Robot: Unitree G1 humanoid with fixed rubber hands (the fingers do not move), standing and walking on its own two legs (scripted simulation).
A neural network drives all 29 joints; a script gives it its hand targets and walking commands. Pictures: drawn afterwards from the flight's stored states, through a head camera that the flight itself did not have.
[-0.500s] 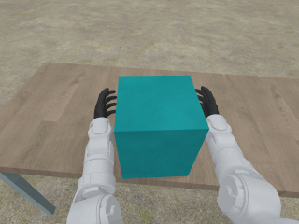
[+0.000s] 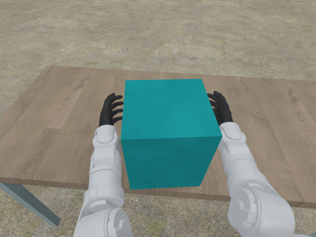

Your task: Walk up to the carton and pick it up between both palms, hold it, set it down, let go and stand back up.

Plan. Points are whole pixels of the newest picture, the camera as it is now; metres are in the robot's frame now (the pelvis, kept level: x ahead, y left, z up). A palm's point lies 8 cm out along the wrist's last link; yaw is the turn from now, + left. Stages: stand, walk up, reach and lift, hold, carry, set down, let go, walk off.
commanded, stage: set down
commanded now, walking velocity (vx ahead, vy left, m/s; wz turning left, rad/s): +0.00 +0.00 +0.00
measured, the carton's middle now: (164, 136) +0.38 +0.07 +0.04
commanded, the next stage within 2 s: none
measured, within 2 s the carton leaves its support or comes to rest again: neither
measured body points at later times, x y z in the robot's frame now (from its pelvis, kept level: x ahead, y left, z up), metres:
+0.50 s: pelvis -0.01 +0.00 -0.01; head +0.02 +0.00 +0.44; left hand +0.37 +0.23 +0.09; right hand +0.46 -0.10 +0.10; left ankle +0.01 +0.13 -0.75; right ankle -0.02 -0.11 -0.75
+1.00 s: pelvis -0.02 -0.01 +0.00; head +0.00 -0.02 +0.45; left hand +0.37 +0.24 +0.17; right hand +0.47 -0.13 +0.17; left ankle +0.01 +0.13 -0.75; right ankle -0.02 -0.11 -0.75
